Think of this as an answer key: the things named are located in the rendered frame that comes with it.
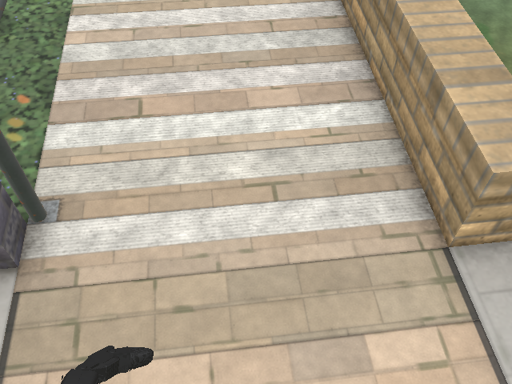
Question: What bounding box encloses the left robot hand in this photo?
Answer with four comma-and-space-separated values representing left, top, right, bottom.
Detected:
61, 346, 154, 384

